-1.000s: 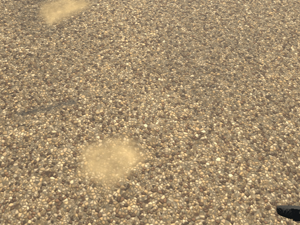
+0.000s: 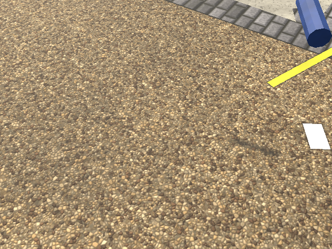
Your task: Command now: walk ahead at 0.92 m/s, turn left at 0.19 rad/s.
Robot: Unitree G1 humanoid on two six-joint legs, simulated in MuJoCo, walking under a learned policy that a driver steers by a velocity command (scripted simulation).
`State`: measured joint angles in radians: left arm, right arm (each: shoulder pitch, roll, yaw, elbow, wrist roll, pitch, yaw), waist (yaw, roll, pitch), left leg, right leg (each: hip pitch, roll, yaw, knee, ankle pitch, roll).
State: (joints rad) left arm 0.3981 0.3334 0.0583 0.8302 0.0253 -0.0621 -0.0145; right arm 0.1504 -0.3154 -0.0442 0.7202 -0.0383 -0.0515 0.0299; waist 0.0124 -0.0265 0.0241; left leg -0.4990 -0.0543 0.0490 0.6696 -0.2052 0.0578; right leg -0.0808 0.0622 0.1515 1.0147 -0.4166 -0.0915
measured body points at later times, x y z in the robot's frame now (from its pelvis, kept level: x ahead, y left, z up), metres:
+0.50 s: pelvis +0.43 +0.01 +0.02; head +0.46 +0.01 +0.47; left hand +0.46 +0.32 -0.07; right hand +0.62 -0.24 -0.09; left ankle +0.31 +0.08 -0.61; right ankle +0.47 -0.11 -0.71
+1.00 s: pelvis +0.73 +0.14 +0.02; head +0.77 +0.19 +0.47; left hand +0.68 +0.47 -0.07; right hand +1.03 +0.06 -0.07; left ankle +0.74 +0.21 -0.71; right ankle +0.93 +0.07 -0.63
